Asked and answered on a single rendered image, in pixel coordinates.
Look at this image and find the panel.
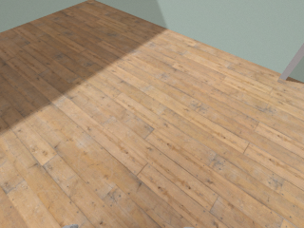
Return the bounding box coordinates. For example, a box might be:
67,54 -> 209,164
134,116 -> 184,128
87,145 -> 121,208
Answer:
279,43 -> 304,80

